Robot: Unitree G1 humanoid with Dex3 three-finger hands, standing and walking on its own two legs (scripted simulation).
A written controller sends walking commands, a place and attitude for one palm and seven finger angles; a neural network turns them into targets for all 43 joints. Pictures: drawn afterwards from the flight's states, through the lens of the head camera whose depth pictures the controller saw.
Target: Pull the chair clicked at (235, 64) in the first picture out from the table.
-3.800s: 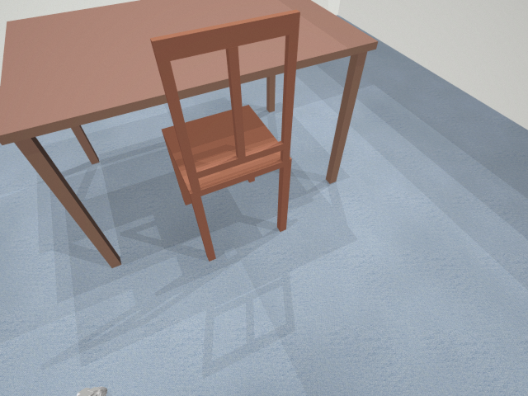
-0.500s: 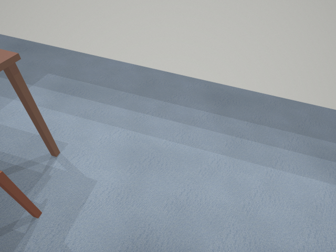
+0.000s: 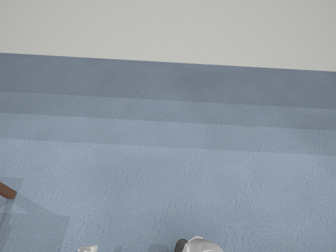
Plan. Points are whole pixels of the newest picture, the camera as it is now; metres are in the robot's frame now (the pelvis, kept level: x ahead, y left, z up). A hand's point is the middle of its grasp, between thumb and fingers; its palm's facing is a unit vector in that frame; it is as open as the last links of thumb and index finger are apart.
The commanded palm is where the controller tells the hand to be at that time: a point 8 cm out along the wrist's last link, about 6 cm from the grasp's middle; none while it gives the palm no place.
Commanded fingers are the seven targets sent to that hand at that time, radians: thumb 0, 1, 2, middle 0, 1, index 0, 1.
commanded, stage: turn to face it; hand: left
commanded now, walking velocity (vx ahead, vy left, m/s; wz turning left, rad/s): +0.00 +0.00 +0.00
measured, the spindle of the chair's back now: out of the picture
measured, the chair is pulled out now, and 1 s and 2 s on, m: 0.00 0.00 0.00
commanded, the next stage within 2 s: none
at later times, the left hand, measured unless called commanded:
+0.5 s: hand (80, 241) +0.17 +0.24 -0.18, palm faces +0.22 -0.96 -0.19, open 7.3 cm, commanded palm none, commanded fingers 0.00 0.90 0.90 -0.20 -0.30 -0.20 -0.30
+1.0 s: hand (84, 242) +0.16 +0.21 -0.13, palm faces +0.46 -0.83 -0.31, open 7.4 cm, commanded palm none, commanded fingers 0.00 0.90 0.90 -0.20 -0.30 -0.20 -0.30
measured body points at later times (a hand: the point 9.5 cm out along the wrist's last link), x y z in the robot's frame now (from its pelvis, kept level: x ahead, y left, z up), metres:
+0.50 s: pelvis +0.13 +0.04 +0.00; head +0.16 +0.07 +0.45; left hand +0.16 +0.29 -0.16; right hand +0.25 -0.19 -0.13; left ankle +0.18 +0.14 -0.72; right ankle +0.11 -0.09 -0.68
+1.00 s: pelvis +0.17 -0.01 +0.02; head +0.21 -0.02 +0.46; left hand +0.14 +0.26 -0.10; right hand +0.35 -0.22 -0.14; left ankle +0.14 +0.12 -0.65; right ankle +0.21 -0.12 -0.72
